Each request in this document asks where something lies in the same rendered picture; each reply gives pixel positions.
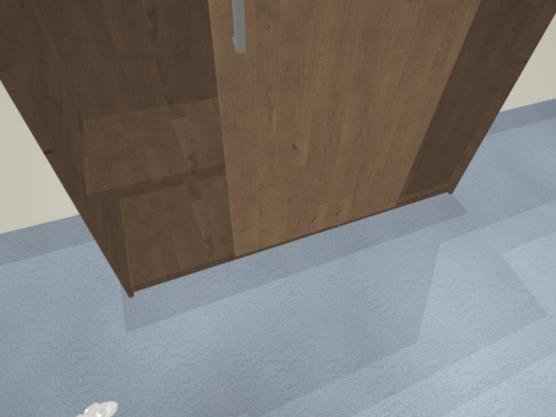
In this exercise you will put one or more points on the wardrobe door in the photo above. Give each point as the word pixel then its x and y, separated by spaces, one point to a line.
pixel 323 115
pixel 494 39

